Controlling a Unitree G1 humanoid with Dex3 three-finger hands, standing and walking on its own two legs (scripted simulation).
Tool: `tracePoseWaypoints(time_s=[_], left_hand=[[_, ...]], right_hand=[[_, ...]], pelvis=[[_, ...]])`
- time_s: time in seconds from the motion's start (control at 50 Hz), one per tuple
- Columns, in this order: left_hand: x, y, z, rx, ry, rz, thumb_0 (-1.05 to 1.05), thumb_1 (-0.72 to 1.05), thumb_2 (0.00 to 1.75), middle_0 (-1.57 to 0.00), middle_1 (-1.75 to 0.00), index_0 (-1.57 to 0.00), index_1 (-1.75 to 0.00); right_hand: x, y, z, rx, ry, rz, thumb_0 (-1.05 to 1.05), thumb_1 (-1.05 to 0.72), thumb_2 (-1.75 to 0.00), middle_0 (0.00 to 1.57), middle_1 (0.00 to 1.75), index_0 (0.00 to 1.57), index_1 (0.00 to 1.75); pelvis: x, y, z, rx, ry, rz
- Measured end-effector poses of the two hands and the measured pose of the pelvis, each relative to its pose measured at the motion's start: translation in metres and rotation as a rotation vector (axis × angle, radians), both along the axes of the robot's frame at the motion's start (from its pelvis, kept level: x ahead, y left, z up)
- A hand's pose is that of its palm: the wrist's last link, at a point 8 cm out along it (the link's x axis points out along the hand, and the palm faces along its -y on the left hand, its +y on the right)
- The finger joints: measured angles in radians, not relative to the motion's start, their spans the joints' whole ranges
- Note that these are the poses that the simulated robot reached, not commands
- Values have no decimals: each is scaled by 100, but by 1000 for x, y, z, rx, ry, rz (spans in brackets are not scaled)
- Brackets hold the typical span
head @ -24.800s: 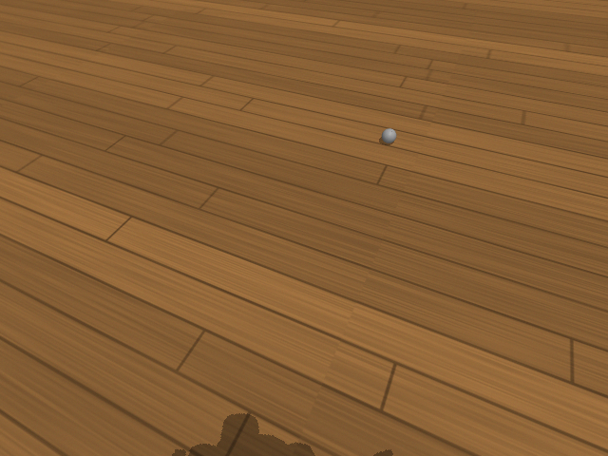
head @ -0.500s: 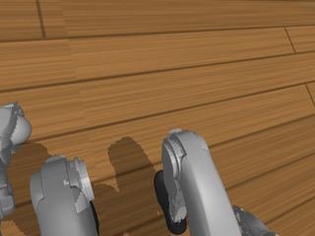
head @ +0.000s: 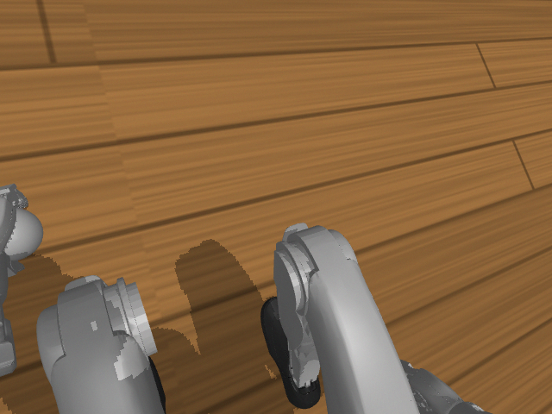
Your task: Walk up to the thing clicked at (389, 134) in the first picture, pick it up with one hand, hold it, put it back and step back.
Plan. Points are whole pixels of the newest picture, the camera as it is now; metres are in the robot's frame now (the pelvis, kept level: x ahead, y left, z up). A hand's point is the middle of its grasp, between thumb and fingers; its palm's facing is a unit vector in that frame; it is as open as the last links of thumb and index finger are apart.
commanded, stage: rest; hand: left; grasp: from above
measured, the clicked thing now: (9, 234) +0.40 +0.31 -0.24
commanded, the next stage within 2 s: open in 0.46 s
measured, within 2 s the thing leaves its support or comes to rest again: rests again in 0.16 s
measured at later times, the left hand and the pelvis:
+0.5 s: hand out of the picture +0.39 +0.32 -0.23, palm faces -0.43 -0.16 -0.89, open 10.5 cm; pelvis +0.00 +0.00 +0.00, yaw -1 degrees
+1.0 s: hand out of the picture +0.39 +0.32 -0.23, palm faces -0.41 -0.14 -0.90, open 12.3 cm; pelvis +0.00 +0.01 +0.00, yaw -2 degrees
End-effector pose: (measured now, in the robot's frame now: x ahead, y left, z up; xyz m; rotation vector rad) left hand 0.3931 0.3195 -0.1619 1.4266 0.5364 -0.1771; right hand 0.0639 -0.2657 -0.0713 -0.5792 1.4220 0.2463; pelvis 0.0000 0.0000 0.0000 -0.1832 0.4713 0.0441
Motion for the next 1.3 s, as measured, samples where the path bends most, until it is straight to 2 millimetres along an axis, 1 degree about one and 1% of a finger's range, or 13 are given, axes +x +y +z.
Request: tracePoseWaypoints(time_s=[0.38, 0.64, 0.74, 0.82, 0.94, 1.08, 1.18, 1.3], left_hand=[[-1, 5, -8, 14, -5, 16, -1, -4, 58, -75, -73, -59, -67], [0, 5, -8, 10, 4, 8, -1, -4, 61, -73, -75, -57, -68], [-1, 4, -10, 9, 3, -5, -1, -5, 71, -66, -80, -51, -73], [0, 3, -10, 9, -10, -11, -1, -9, 80, -55, -84, -45, -79], [2, 3, -11, 14, -17, -3, 0, -21, 89, -37, -90, -34, -88], [5, 8, -12, 15, -12, 31, 0, -36, 99, -22, -98, -20, -98], [3, 11, -13, 12, 12, 40, 0, -43, 103, -14, -103, -14, -104], [2, 11, -12, 4, 17, 14, 0, -45, 105, -10, -107, -11, -107]], right_hand=[[6, 3, 8, 15, -1, 63, 0, -91, -90, 20, 30, 20, 30], [0, 6, 11, 27, -2, 81, 0, -91, -90, 20, 30, 20, 30], [-2, 7, 14, 24, -4, 85, 0, -90, -90, 20, 30, 20, 30], [-2, 6, 17, 23, -4, 90, 0, -90, -90, 20, 30, 21, 30], [2, 6, 19, 24, -10, 100, 0, -90, -90, 20, 30, 21, 30], [4, 7, 20, 32, -19, 102, 0, -90, -90, 20, 30, 20, 30], [-1, 8, 18, 39, -9, 94, 0, -90, -90, 20, 30, 20, 30], [-6, 10, 17, 47, 8, 89, 0, -89, -90, 20, 30, 20, 30]], pelvis=[[0, 2, 1, -15, -12, -5], [-3, 3, 1, -22, -28, -10], [-4, 4, 1, -27, -32, -10], [-4, 5, 2, -30, -32, -10], [-4, 5, 3, -34, -29, -10], [-3, 6, 2, -36, -30, -11], [-4, 6, 2, -37, -31, -9], [-4, 5, 3, -36, -33, -9]])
